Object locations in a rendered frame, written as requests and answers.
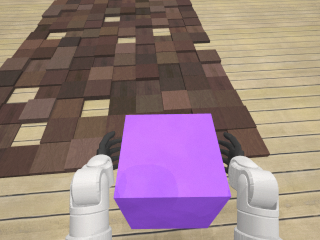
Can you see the left robot forearm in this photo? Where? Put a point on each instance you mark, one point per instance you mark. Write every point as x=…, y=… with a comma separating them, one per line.
x=89, y=200

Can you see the robot right hand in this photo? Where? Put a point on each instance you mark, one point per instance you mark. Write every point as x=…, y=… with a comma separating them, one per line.
x=234, y=149

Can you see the carton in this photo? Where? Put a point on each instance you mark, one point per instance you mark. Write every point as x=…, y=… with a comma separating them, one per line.
x=170, y=172

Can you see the robot left hand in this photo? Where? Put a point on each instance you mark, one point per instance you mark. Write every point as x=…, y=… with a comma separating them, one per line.
x=104, y=147

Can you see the right robot forearm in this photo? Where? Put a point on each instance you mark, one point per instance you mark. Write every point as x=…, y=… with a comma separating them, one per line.
x=257, y=200

